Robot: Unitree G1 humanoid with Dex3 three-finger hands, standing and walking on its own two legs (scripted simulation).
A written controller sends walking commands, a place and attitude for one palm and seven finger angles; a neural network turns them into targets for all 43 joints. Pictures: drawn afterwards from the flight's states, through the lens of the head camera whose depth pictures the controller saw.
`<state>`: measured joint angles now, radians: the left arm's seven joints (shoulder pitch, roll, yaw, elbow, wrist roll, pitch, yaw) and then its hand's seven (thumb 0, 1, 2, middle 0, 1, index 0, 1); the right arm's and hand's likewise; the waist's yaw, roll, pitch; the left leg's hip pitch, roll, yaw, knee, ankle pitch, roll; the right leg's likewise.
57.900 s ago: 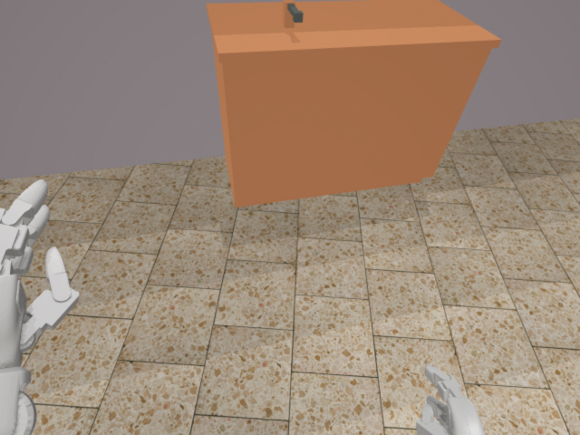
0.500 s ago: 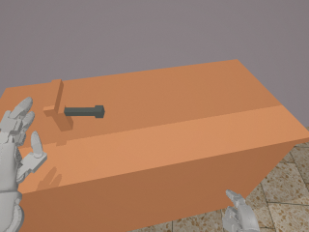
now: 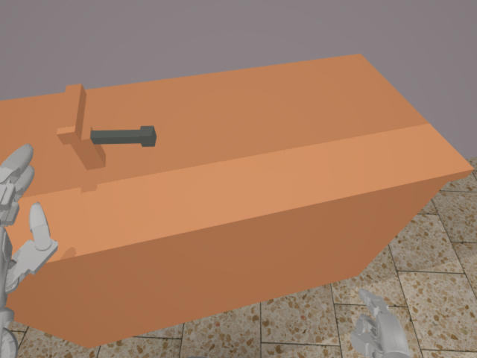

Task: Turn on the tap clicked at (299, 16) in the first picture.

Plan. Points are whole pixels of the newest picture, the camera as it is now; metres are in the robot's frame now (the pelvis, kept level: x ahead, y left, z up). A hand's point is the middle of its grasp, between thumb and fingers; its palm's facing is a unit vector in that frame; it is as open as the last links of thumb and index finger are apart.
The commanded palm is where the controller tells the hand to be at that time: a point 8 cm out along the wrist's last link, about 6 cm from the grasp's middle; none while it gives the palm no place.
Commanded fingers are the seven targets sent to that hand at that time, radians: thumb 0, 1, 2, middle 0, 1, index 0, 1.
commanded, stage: step back with the hand held close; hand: left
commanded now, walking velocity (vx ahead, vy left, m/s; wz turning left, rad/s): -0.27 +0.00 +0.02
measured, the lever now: (147, 136) +0.47 +0.22 +0.09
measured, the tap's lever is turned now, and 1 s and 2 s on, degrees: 78 78 78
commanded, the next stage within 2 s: stop stepping back and stand still in 0.92 s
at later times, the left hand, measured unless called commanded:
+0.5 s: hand (43, 278) +0.17 +0.23 +0.17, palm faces +0.41 -0.83 -0.38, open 7.4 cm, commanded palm +0.11 +0.28 +0.18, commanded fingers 0.00 0.90 0.90 -0.20 -0.30 -0.20 -0.30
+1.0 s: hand out of the picture +0.10 +0.19 +0.16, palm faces +0.28 -0.85 -0.44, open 7.4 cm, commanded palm +0.03 +0.25 +0.18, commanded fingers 0.00 0.90 0.90 -0.20 -0.30 -0.20 -0.30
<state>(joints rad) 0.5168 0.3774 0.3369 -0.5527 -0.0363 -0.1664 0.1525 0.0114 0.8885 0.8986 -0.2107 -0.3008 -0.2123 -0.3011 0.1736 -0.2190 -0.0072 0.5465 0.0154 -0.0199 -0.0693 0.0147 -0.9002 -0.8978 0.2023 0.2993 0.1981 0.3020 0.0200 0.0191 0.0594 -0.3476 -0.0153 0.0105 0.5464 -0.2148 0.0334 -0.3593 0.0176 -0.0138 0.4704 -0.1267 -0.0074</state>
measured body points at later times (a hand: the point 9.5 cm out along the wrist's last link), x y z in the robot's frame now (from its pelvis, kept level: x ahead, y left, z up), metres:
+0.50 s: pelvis -0.04 -0.01 -0.01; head +0.00 +0.00 +0.44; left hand +0.14 +0.27 +0.19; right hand +0.15 -0.23 -0.09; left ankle +0.00 +0.11 -0.71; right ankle +0.07 -0.11 -0.73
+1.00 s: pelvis -0.13 -0.03 +0.01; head -0.08 -0.02 +0.46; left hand +0.07 +0.23 +0.19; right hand +0.06 -0.25 -0.08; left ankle -0.15 +0.11 -0.67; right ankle -0.07 -0.13 -0.73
